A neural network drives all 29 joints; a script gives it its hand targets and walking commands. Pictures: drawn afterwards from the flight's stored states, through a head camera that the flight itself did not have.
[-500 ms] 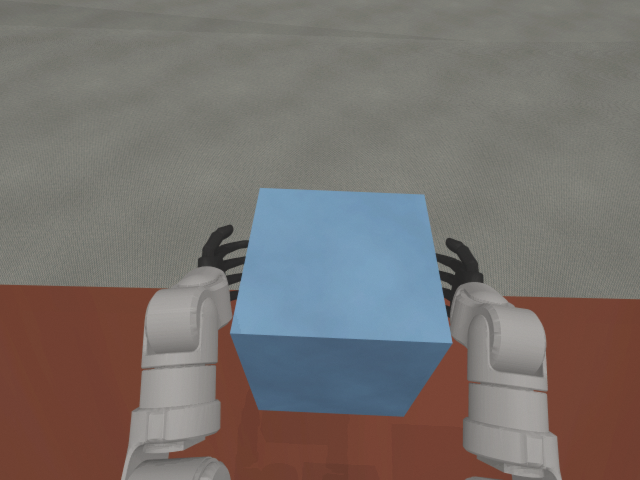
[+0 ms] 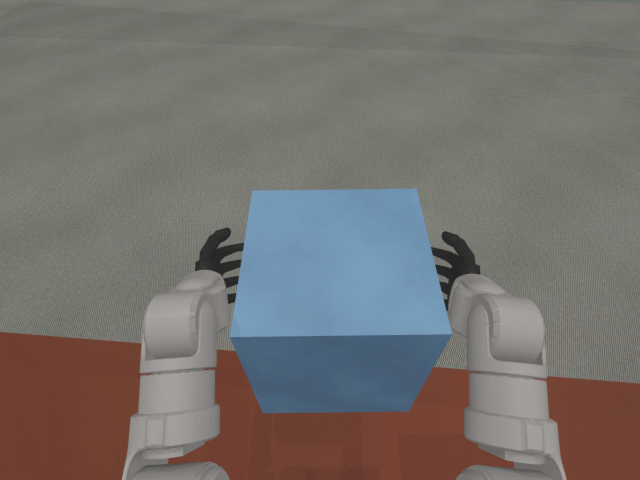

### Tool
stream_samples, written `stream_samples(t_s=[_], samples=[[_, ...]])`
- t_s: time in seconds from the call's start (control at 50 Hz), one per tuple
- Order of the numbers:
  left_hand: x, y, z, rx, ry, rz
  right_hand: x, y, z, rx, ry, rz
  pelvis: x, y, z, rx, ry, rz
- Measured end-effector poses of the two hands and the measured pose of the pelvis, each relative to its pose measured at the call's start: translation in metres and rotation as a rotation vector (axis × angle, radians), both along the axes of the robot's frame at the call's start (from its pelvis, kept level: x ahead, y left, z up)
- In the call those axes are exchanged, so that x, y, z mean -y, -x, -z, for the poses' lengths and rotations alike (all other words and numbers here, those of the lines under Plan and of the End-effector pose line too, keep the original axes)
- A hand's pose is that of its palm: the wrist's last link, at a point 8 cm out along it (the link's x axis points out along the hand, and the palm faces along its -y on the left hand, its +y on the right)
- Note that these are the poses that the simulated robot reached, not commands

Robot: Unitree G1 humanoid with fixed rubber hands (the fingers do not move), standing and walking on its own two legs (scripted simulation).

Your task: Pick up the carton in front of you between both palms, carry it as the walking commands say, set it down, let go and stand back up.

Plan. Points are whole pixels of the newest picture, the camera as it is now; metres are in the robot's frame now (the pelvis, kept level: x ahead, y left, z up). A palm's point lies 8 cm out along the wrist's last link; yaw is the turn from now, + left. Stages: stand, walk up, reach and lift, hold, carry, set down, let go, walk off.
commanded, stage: carry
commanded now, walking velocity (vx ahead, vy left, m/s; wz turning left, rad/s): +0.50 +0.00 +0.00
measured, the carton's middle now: (335, 307) +0.34 +0.01 +0.03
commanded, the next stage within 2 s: none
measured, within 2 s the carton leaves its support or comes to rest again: neither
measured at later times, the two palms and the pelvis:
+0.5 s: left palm (244, 152) +0.64 +0.19 +0.06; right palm (408, 162) +0.63 -0.11 +0.06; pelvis +0.31 +0.04 -0.05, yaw -1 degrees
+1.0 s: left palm (282, 89) +0.95 +0.15 +0.03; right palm (405, 94) +0.95 -0.15 +0.03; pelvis +0.62 +0.01 -0.09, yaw +0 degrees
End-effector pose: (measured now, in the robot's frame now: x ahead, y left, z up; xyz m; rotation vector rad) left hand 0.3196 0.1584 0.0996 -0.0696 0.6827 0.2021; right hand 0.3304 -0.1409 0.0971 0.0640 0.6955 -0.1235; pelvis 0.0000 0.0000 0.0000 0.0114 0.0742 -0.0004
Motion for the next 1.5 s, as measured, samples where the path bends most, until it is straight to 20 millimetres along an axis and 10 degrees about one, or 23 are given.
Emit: stream_samples(t_s=[0.34,0.44,0.64,0.86,0.98,1.12,1.5], samples=[[-0.025,-0.214,-0.010,0.129,0.007,-0.003,-0.024,-0.210,-0.006,0.128,-0.003,0.007,-0.019,-0.209,0.012,-0.014,0.020,0.014],[-0.033,-0.295,0.017,0.132,0.010,0.051,-0.033,-0.279,0.013,0.133,0.048,0.027,-0.032,-0.280,0.049,0.005,0.014,0.020],[-0.017,-0.399,0.049,-0.003,0.057,0.089,-0.017,-0.363,0.042,-0.002,0.019,0.127,-0.048,-0.380,0.034,-0.013,0.037,0.024],[-0.003,-0.542,0.035,0.119,0.037,0.076,-0.003,-0.516,0.028,0.119,0.025,0.092,-0.028,-0.525,0.049,-0.018,0.012,0.005],[0.007,-0.627,0.058,0.115,-0.024,0.057,0.008,-0.612,0.061,0.115,0.014,0.038,-0.013,-0.612,0.090,0.000,0.017,0.001],[-0.007,-0.676,0.093,-0.021,0.005,-0.028,-0.007,-0.681,0.093,-0.022,-0.021,0.003,0.000,-0.679,0.081,-0.008,0.006,0.001],[-0.029,-0.942,0.080,0.072,0.019,0.066,-0.029,-0.920,0.076,0.073,0.039,0.061,-0.041,-0.925,0.089,-0.010,-0.004,0.023]])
